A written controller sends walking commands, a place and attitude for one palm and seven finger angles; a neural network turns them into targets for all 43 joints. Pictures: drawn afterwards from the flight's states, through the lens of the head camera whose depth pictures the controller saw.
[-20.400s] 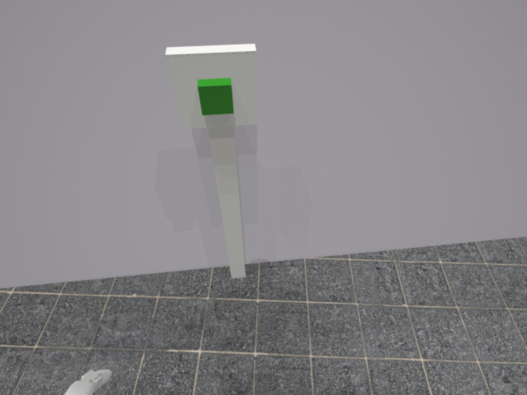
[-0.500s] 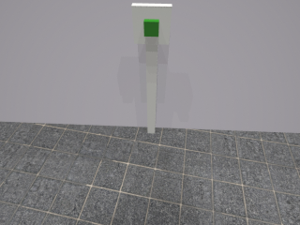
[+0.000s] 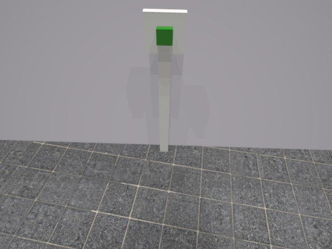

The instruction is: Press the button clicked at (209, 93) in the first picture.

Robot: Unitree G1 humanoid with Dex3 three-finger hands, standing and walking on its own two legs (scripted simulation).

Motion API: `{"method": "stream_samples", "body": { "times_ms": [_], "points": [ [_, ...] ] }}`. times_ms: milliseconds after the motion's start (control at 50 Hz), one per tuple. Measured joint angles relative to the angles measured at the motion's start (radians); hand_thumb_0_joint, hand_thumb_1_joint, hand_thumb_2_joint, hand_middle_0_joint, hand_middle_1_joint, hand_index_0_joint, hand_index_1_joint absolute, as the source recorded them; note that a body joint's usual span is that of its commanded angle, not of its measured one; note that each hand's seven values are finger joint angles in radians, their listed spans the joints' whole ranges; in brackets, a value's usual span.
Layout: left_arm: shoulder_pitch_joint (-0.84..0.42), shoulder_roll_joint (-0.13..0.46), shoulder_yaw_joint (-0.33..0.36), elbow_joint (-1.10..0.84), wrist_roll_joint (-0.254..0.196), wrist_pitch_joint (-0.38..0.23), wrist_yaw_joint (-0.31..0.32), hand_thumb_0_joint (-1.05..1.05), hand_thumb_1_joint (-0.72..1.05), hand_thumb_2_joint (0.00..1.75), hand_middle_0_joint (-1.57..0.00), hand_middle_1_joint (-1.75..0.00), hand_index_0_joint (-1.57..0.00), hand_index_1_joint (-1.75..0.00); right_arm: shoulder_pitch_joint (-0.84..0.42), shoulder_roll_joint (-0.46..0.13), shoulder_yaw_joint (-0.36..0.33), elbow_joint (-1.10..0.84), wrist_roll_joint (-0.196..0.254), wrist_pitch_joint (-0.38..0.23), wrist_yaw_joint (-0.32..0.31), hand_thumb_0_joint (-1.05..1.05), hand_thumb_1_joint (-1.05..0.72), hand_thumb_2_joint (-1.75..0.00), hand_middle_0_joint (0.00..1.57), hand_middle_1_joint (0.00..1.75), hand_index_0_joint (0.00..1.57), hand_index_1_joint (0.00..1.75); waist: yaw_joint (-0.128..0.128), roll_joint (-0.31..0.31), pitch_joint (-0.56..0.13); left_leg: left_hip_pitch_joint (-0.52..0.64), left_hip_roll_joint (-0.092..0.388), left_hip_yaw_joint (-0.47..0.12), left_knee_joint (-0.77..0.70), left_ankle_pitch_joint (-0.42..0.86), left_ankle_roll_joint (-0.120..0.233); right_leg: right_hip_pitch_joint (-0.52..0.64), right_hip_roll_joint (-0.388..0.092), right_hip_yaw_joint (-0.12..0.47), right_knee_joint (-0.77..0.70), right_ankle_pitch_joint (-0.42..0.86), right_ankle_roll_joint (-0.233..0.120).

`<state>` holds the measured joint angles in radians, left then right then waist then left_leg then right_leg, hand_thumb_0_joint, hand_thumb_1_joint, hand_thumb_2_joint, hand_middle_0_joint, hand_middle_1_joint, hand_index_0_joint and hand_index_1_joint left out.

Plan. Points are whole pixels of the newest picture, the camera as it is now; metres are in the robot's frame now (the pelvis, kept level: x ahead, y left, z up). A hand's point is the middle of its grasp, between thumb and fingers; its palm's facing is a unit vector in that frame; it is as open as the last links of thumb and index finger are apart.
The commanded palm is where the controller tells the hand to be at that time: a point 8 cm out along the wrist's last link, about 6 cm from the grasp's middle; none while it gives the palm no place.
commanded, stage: stand and wait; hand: left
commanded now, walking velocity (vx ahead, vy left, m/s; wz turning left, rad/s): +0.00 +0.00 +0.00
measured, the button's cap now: (164, 35) +0.84 +0.05 +0.11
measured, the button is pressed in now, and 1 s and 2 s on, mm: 0 0 0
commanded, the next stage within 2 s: none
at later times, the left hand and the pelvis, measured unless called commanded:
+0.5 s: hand out of the picture +0.02 +0.16 -0.17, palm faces +0.02 -0.98 -0.18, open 7.3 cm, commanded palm none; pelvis +0.02 -0.01 +0.00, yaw +0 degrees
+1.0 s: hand out of the picture +0.03 +0.16 -0.17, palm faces +0.02 -0.98 -0.18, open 7.3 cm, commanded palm none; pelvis +0.04 -0.01 +0.00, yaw +0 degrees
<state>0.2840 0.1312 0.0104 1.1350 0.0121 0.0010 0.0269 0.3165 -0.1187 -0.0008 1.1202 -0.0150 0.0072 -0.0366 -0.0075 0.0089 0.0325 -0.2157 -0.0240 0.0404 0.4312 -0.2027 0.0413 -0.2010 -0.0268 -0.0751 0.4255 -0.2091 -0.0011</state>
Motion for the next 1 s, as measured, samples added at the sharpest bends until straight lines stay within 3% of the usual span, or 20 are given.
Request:
{"method": "stream_samples", "body": {
  "times_ms": [1000],
  "points": [
    [-0.025, 0.016, -0.008, 0.018, -0.007, -0.011, -0.001, 0.0, 0.91, 0.9, -0.2, -0.3, -0.2, -0.29, -0.056, -0.026, 0.007, 0.041, 0.006, -0.006, -0.008, 0.0, -0.91, -0.9, 0.2, 0.3, 0.2, 0.3, 0.001, -0.003, 0.019, 0.083, 0.017, -0.002, -0.053, -0.029, -0.023, 0.08, 0.02, 0.0, -0.051, -0.03, -0.015]
  ]
}}
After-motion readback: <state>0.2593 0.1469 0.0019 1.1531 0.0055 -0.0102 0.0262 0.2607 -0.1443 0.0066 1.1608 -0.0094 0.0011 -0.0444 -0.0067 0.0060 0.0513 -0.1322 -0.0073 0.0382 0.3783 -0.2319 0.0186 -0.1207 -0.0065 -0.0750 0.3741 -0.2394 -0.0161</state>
